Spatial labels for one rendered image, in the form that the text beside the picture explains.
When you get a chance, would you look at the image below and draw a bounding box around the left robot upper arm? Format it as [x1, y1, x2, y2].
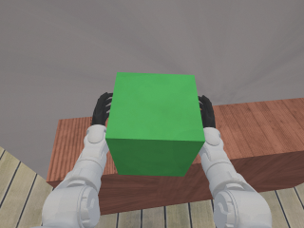
[29, 185, 101, 228]

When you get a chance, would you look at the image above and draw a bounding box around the left robot hand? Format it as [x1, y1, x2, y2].
[91, 92, 113, 126]

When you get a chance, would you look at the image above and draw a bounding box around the right robot forearm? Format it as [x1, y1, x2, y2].
[199, 127, 273, 225]

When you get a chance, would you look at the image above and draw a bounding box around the right robot upper arm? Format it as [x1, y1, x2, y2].
[213, 189, 273, 228]

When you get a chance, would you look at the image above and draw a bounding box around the pedestal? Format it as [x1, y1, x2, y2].
[46, 98, 304, 216]

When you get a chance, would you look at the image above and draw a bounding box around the carton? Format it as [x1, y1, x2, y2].
[104, 72, 205, 177]

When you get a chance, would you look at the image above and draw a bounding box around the right robot hand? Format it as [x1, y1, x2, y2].
[198, 95, 216, 128]

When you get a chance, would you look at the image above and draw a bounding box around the left robot forearm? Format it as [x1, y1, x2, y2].
[42, 124, 109, 225]

